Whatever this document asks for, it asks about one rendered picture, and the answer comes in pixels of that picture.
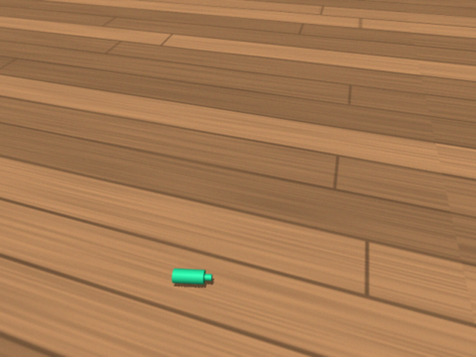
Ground bottle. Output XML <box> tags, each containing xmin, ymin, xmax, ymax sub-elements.
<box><xmin>172</xmin><ymin>268</ymin><xmax>212</xmax><ymax>284</ymax></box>

